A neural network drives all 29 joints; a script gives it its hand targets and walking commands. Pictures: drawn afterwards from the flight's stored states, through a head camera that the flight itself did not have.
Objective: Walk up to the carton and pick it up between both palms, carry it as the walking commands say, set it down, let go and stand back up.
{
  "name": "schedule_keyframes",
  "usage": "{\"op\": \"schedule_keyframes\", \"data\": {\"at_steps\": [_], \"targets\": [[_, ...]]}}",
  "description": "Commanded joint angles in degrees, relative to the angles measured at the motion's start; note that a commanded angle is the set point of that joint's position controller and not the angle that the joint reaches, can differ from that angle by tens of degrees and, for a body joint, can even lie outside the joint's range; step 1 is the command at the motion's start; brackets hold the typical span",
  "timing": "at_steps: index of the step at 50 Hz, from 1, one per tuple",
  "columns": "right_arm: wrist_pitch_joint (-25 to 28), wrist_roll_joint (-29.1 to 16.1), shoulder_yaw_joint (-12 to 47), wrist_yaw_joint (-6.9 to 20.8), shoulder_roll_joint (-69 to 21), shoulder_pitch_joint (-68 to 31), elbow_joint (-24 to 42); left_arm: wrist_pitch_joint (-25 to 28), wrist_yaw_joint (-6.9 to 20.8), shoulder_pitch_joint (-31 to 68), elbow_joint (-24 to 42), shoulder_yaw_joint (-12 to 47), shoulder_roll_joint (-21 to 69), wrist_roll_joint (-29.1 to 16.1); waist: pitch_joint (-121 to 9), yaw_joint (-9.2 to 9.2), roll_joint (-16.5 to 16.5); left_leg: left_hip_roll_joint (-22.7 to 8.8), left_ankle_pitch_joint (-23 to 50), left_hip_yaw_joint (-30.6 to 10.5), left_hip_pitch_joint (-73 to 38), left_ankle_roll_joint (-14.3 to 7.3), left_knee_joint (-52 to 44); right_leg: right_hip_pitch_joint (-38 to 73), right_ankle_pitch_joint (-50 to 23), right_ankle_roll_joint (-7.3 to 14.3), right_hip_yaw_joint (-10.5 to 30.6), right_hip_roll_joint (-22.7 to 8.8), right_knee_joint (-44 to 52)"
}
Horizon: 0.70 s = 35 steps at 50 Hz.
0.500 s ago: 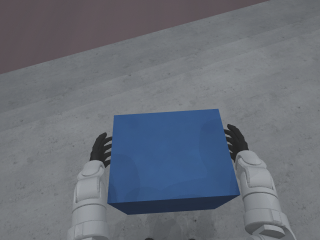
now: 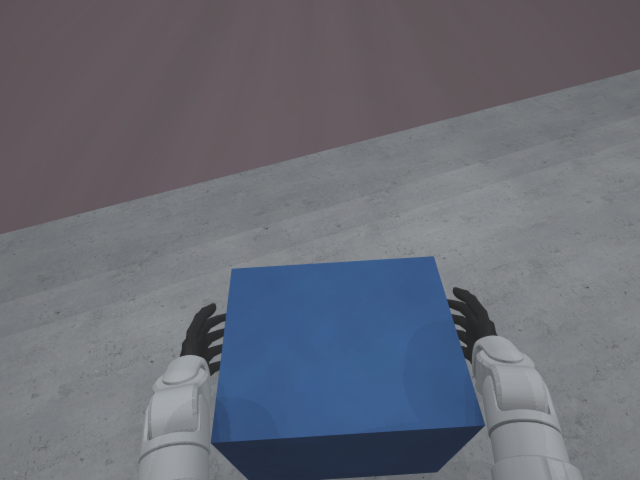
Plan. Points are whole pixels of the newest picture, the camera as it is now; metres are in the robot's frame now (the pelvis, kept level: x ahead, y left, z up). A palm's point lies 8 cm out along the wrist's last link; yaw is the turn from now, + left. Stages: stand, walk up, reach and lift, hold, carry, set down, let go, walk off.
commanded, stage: reach and lift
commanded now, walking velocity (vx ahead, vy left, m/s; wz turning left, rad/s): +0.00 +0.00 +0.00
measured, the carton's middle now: (339, 375) +0.30 +0.01 -0.06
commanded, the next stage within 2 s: hold in 1.24 s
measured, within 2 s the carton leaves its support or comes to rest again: neither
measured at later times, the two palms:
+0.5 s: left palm (188, 363) +0.27 +0.19 +0.04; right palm (496, 348) +0.28 -0.18 +0.05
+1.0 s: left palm (191, 358) +0.28 +0.19 +0.04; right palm (500, 350) +0.28 -0.18 +0.05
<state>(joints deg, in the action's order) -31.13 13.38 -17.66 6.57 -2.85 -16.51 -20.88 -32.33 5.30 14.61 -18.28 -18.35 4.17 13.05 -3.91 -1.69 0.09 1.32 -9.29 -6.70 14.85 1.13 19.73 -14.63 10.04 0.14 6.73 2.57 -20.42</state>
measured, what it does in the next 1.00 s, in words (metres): stands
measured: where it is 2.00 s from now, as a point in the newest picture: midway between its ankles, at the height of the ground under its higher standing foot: outside the picture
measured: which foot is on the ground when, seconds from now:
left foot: down 0.00-1.00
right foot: down 0.00-1.00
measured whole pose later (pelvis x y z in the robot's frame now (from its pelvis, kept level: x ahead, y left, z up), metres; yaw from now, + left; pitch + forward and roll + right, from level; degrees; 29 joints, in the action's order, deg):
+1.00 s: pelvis +0.00 +0.01 +0.00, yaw +0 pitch -4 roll +0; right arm -40.6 13.0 -15.2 7.3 -3.0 -12.6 -11.2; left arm -41.6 6.2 11.1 -9.0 -15.5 4.4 13.5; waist -0.2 0.7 0.1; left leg 1.5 -7.9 -6.4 2.6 0.4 14.7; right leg -2.1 8.6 -0.1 6.6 1.7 -14.8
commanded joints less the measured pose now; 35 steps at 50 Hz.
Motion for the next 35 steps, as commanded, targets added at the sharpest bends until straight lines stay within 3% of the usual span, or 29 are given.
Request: {"op": "schedule_keyframes", "data": {"at_steps": [1,15,24,35], "targets": [[-0.38,-12.13,34.94,12.72,-52.60,-26.77,3.81,0.10,13.22,28.96,4.41,34.70,49.11,-12.00,-17.44,-0.20,-0.76,4.32,13.50,4.14,-11.42,-0.10,-1.62,9.42,-13.54,-0.77,-3.26,2.80,3.09],[-6.89,-13.82,37.76,11.46,-48.88,-23.65,12.33,-6.52,12.11,25.68,12.91,37.69,46.19,-13.86,-10.28,0.58,-0.47,4.23,13.81,4.19,-16.16,0.39,-5.59,15.45,-14.94,-0.61,-2.83,2.77,6.50],[-7.83,-13.56,35.50,11.76,-47.25,-26.36,12.44,-7.63,11.79,28.06,12.88,36.63,45.96,-12.91,-8.43,1.73,0.46,4.33,8.09,4.12,-14.68,0.48,-5.94,14.74,-9.17,-0.16,-3.17,3.10,6.86],[-7.90,-13.63,34.83,12.50,-47.79,-28.76,11.29,-7.52,11.99,29.69,10.88,35.98,47.67,-12.28,-10.15,2.11,0.13,4.30,6.78,3.90,-15.03,0.46,-5.81,13.90,-7.32,-0.35,-3.61,3.31,6.75]]}}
